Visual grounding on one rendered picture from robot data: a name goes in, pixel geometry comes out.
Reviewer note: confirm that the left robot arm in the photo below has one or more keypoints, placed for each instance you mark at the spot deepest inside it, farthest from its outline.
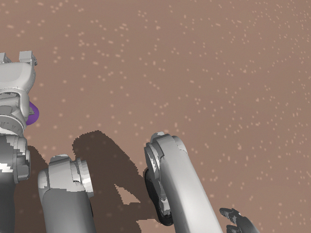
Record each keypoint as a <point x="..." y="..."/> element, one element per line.
<point x="15" y="158"/>

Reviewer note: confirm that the right robot hand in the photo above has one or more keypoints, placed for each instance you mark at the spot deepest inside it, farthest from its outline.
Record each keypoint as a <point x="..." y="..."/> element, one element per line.
<point x="244" y="225"/>

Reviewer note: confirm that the right robot foot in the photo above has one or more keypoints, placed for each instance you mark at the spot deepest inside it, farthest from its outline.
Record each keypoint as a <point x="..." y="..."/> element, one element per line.
<point x="166" y="220"/>

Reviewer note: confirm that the can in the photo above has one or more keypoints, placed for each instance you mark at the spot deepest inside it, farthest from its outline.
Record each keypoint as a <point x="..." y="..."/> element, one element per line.
<point x="33" y="118"/>

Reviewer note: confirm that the left robot hand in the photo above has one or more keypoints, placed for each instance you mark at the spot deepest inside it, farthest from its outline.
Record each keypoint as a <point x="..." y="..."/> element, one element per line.
<point x="18" y="75"/>

